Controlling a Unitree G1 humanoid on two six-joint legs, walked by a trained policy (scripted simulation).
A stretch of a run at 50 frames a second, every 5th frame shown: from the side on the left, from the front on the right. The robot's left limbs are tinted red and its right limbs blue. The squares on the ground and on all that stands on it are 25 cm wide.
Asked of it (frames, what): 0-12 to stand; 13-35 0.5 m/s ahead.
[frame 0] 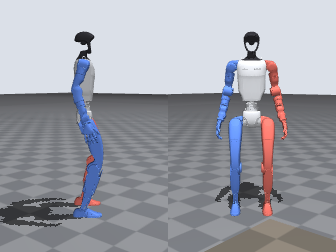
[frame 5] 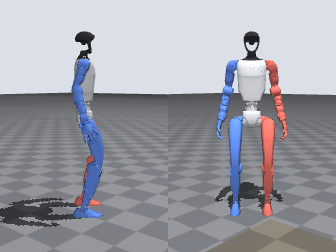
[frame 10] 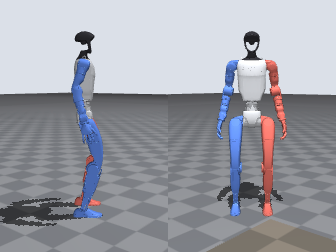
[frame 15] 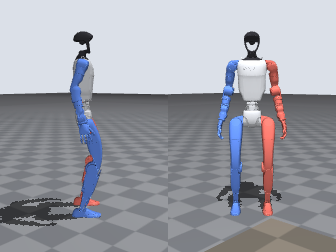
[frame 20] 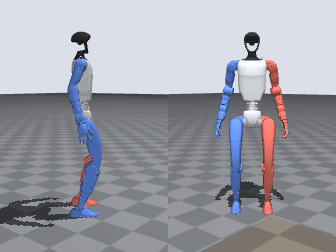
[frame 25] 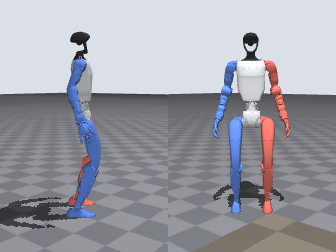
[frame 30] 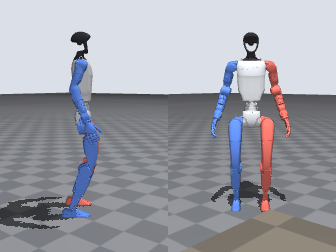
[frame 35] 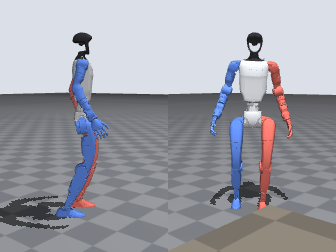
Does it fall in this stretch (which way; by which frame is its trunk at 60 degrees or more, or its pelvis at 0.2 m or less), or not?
no
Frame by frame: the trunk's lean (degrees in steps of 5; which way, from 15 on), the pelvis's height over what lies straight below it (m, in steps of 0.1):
0: 0, 0.8
5: 0, 0.8
10: 0, 0.8
15: 0, 0.8
20: 0, 0.8
25: 5, 0.8
30: 0, 0.8
35: 0, 0.8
